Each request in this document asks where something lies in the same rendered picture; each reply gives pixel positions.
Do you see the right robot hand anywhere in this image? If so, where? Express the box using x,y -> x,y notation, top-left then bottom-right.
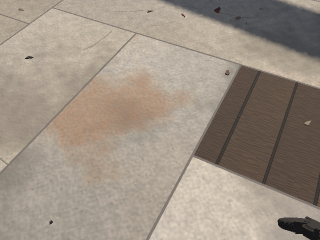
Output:
277,216 -> 320,240

